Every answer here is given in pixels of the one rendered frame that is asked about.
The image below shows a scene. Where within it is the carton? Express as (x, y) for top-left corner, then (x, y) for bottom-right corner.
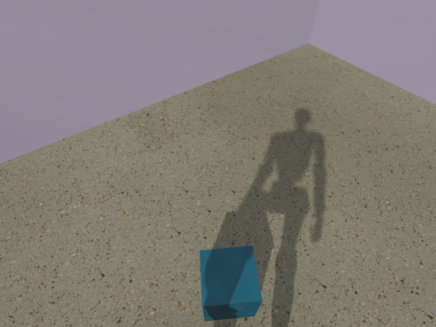
(200, 246), (262, 321)

